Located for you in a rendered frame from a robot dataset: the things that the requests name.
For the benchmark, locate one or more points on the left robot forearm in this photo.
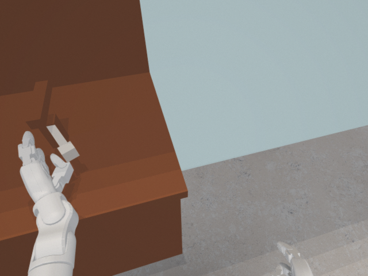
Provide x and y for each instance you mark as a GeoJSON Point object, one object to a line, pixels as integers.
{"type": "Point", "coordinates": [54, 250]}

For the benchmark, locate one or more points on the right robot hand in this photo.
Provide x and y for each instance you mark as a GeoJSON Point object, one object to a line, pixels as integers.
{"type": "Point", "coordinates": [298, 266]}

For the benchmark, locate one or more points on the left robot hand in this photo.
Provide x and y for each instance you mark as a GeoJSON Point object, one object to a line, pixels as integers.
{"type": "Point", "coordinates": [35, 172]}

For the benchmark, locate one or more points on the tap lever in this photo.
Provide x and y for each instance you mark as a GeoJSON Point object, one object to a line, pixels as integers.
{"type": "Point", "coordinates": [66, 149]}

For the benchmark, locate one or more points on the counter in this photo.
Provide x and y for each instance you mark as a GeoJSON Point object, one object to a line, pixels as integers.
{"type": "Point", "coordinates": [82, 65]}

